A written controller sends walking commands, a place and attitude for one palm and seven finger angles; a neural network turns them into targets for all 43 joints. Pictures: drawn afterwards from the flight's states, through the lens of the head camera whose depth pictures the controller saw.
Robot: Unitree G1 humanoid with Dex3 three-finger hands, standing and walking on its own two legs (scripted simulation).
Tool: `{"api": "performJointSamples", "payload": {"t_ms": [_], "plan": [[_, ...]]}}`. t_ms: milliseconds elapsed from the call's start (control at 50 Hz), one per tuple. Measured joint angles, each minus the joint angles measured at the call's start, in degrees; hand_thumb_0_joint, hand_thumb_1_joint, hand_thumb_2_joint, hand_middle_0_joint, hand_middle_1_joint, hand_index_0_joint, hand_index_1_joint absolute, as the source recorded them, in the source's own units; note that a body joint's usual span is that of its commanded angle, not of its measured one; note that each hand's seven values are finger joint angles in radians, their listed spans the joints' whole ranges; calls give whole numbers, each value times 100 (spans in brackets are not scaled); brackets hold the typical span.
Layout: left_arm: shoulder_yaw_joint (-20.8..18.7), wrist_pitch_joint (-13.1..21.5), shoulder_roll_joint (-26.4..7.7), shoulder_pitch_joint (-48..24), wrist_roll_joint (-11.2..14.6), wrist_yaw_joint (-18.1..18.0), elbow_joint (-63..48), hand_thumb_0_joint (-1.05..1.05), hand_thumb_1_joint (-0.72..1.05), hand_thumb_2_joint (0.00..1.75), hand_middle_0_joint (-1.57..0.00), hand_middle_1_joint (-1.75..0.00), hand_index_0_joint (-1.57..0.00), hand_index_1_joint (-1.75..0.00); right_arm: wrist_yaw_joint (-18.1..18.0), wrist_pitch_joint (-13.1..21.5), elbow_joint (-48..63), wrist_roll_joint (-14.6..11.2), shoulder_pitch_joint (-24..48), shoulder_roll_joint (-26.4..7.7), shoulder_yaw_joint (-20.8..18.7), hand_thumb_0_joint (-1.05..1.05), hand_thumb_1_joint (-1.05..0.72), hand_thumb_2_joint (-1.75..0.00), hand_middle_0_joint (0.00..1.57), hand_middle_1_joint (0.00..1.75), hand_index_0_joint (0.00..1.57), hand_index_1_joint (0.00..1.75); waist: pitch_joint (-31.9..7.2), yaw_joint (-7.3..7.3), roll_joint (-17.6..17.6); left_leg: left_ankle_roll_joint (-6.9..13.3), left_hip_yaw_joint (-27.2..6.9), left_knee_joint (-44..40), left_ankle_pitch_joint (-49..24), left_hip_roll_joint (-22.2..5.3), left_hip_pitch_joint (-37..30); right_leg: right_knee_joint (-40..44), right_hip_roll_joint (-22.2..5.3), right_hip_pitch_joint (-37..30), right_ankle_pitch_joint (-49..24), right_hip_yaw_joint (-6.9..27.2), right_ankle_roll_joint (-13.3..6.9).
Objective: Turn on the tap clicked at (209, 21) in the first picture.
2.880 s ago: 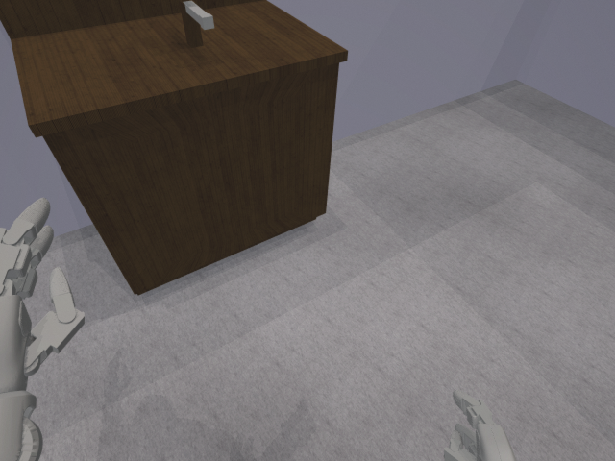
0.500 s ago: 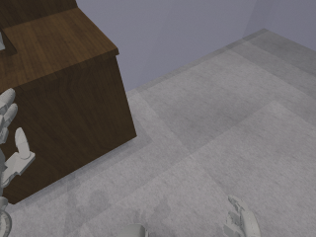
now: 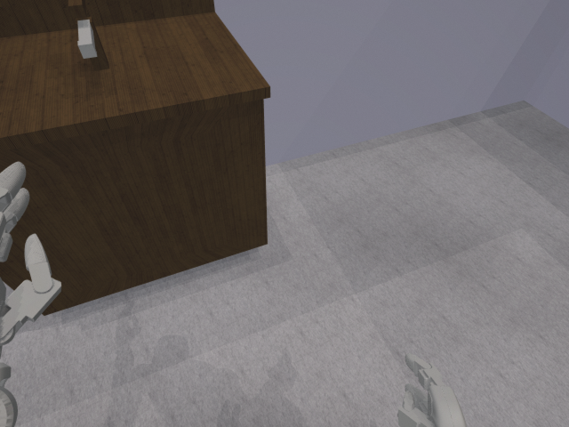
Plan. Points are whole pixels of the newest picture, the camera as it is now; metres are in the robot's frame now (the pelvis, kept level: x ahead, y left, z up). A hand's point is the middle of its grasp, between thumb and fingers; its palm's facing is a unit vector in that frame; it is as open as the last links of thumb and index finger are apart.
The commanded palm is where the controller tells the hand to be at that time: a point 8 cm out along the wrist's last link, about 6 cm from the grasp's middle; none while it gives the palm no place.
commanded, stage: take the last steps up to it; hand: left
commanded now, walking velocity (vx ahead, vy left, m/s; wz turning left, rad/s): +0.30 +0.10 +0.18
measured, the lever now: (87, 48) +0.79 +0.48 +0.14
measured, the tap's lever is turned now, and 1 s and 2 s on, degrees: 0 0 0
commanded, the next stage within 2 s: none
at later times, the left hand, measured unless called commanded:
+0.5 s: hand (4, 318) +0.17 +0.26 +0.18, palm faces +0.52 -0.77 -0.36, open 7.4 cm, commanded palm +0.12 +0.30 +0.18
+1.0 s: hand (51, 256) +0.25 +0.27 +0.17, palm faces +0.48 -0.76 -0.43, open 7.4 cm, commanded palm +0.19 +0.30 +0.18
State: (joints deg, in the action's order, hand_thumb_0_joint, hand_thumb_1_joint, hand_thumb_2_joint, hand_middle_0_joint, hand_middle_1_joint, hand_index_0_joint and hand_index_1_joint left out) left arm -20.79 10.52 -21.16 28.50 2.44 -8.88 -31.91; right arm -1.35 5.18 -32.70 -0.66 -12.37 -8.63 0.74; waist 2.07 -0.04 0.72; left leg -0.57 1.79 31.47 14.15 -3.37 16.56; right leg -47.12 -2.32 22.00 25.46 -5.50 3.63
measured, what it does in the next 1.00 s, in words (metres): steps on the spot: right foot, then left foot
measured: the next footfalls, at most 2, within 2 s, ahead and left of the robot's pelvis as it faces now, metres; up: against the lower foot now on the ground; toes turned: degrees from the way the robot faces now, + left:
right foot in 0.08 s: +0.04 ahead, -0.12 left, +0.00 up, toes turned -6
left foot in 0.46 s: +0.03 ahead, +0.15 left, +0.00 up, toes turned +13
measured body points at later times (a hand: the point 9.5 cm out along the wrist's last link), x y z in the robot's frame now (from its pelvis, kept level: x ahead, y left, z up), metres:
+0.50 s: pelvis -0.02 +0.01 -0.01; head -0.01 +0.01 +0.44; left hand +0.14 +0.30 +0.20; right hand +0.16 -0.25 -0.08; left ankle -0.01 +0.14 -0.74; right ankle +0.00 -0.11 -0.73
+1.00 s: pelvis +0.06 +0.01 +0.01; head +0.09 +0.00 +0.46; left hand +0.22 +0.30 +0.19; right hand +0.23 -0.23 -0.09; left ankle +0.09 +0.15 -0.70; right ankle +0.06 -0.09 -0.73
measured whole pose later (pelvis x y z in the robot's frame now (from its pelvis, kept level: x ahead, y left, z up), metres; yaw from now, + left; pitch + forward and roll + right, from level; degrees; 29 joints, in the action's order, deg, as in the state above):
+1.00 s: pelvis +0.06 +0.01 +0.01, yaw +6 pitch +0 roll +2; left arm -19.7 13.2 -19.4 27.5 0.9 -8.8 -27.4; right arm -3.4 3.8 -36.7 0.1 -12.3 -13.5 -1.2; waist 3.1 -0.1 -1.2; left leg -0.7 6.8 43.6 18.3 -4.1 25.2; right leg -28.2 -4.8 12.9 15.6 -9.1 -1.7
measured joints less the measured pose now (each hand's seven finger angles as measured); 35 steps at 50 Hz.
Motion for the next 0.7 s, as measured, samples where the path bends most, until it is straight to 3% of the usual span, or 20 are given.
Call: {"api": "performJointSamples", "payload": {"t_ms": [60, 100, 140, 180, 220, 320, 460, 500, 540, 580, 620, 700], "plan": [[44, -17, 41, -24, -17, 5, 146, 2, 89, 89, -21, -30, -20, -30, -38, -6, -100, 9, -70, 30, 77, 1, -90, -90, 21, 30, 20, 30, -64, -112, 132, -42, -71, 231, 56, -16, 168, 930, 40, -532, -66, -111, -26], [101, -33, 91, -201, -84, 0, 333, 2, 89, 89, -21, -30, -20, -30, -77, -62, -213, 16, -51, -12, 74, 1, -90, -90, 21, 30, 20, 30, -66, -153, 218, 10, -98, 850, 692, -11, 466, 1213, 40, -604, -665, -190, -336], [231, -69, 194, -426, -90, 4, 540, 2, 89, 89, -21, -30, -21, -31, -98, -123, -465, 55, -1, -110, 41, 1, -90, -90, 21, 30, 20, 30, -40, -172, 202, -16, -157, 2079, 1078, 158, 897, 1087, -78, -575, -765, -267, -535], [276, -29, 311, -467, -79, 19, 682, 2, 89, 89, -21, -30, -21, -31, -112, -192, -653, 88, 34, -231, 17, 1, -90, -90, 21, 30, 20, 30, -48, -163, 152, -88, -103, 3096, 854, 229, 1239, 1260, -167, -668, -809, -282, -570], [273, 46, 349, -371, -89, 44, 751, 2, 89, 89, -21, -30, -21, -31, -139, -240, -705, 84, 22, -328, -33, 2, -90, -90, 21, 30, 20, 30, -78, -83, 96, -138, 2, 3429, 567, 178, 1405, 1570, -234, -785, -967, -319, -542], [216, 177, 170, -105, -126, 45, 649, 2, 89, 89, -21, -30, -21, -31, -215, -206, -523, 80, -127, -527, -238, 2, -91, -90, 20, 30, 20, 30, -116, 53, -139, -82, 321, 2036, 424, -15, 1048, 2033, -419, -894, -1234, -394, -504], [137, 197, 149, -97, -117, -142, 259, 1, 89, 89, -21, -30, -21, -31, -350, -62, -225, 55, -284, -774, -442, 2, -91, -90, 20, 30, 19, 30, -187, -38, -144, 114, 568, -275, 474, -13, -249, 1516, -447, -727, -924, -384, -332], [60, 241, 101, -337, -118, -175, 325, 1, 89, 89, -21, -30, -21, -31, -376, -42, -209, 22, -160, -653, -461, 2, -91, -90, 20, 30, 19, 30, -93, -22, -235, 106, 572, -114, -129, 18, -202, 614, -416, -426, -191, -133, -310], [0, 281, 56, -495, -150, -140, 595, 1, 89, 89, -21, -30, -21, -31, -344, -15, -273, 7, -56, -436, -392, 1, -91, -90, 20, 30, 19, 30, -117, 29, -288, 74, 574, 69, 57, 24, -184, -454, -287, -22, 248, 70, -301], [-5, 216, 63, -503, -172, -92, 719, 2, 89, 89, -21, -30, -20, -30, -280, 38, -309, -1, -33, -239, -286, 1, -91, -90, 20, 30, 19, 30, -188, 86, -234, 70, 533, 37, 165, -11, -219, -927, -207, 253, 213, 54, -263], [34, 188, 111, -390, -165, -56, 667, 2, 89, 89, -20, -30, -20, -30, -219, 102, -324, 1, -53, -79, -160, 1, -91, -90, 20, 30, 19, 30, -227, 94, -157, 42, 521, -54, 167, -54, -283, -734, -188, 324, 52, -45, -232], [100, 227, 87, -163, -177, -9, 465, 2, 89, 89, -20, -30, -20, -30, -172, 162, -321, 45, -140, 106, 54, 1, -90, -90, 20, 30, 20, 30, -200, 29, 31, -69, 483, 55, 302, -147, -323, 623, -111, -103, -249, -300, -187]]}}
